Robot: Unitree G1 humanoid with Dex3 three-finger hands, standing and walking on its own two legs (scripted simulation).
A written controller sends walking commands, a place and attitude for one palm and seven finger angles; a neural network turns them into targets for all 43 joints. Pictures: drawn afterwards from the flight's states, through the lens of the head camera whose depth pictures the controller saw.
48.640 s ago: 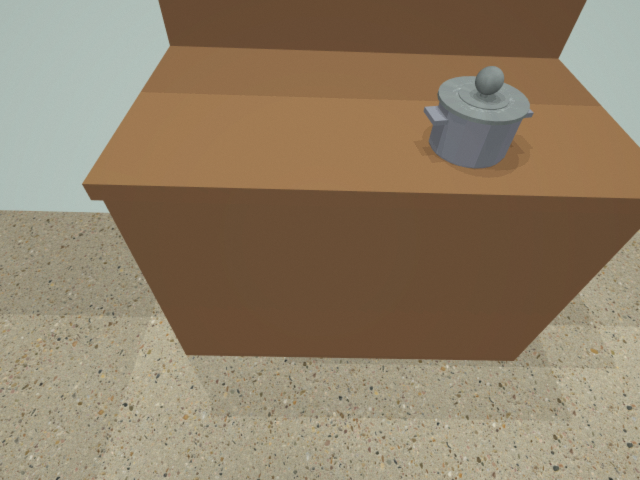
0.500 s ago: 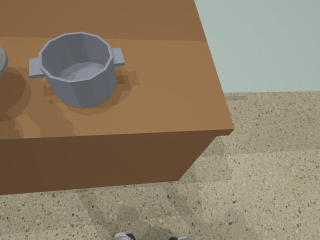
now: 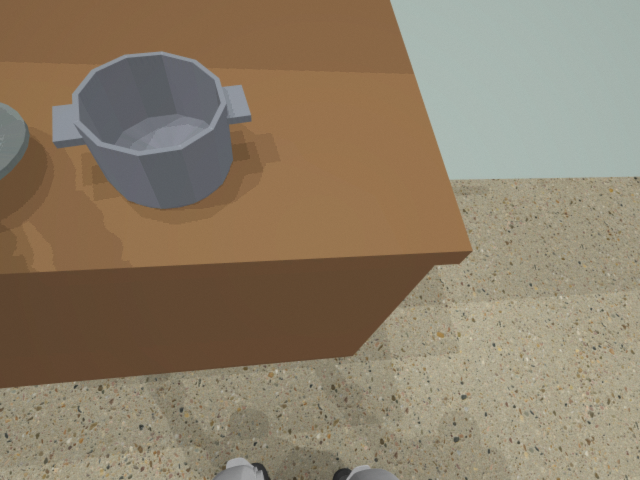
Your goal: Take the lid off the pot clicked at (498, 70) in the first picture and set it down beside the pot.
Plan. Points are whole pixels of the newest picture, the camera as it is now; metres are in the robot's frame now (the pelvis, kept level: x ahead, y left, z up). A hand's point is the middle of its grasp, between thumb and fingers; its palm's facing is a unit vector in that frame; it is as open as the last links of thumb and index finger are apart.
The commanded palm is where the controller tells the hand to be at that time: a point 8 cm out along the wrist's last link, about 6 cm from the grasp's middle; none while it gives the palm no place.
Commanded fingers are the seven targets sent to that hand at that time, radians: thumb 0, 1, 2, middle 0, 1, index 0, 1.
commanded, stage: lower the lid onto the table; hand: left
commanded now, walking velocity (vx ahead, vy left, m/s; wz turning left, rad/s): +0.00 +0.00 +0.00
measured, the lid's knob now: out of the picture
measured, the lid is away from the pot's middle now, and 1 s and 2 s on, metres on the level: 0.23 0.24 0.23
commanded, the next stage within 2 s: open the fingers wide in 0.72 s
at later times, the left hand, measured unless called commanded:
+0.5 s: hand out of the picture +0.48 +0.37 +0.12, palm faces -0.45 -0.29 -0.84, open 7.9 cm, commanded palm +0.57 +0.37 +0.18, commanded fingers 0.00 0.69 0.86 -0.82 -1.11 -0.78 -1.09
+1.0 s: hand out of the picture +0.46 +0.37 +0.10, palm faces -0.41 -0.17 -0.90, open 7.9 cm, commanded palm +0.49 +0.35 +0.16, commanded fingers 0.00 0.55 0.74 -0.68 -1.09 -0.65 -1.07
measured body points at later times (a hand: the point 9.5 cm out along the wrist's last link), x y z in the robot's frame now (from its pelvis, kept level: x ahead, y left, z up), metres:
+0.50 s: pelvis -0.01 +0.01 -0.01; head +0.11 +0.04 +0.42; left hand +0.50 +0.38 +0.17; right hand -0.07 -0.27 -0.10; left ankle +0.01 +0.07 -0.71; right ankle -0.04 -0.16 -0.71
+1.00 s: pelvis -0.01 +0.01 -0.01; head +0.10 +0.04 +0.42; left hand +0.48 +0.37 +0.15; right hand -0.04 -0.27 -0.12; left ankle +0.01 +0.07 -0.71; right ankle -0.04 -0.16 -0.71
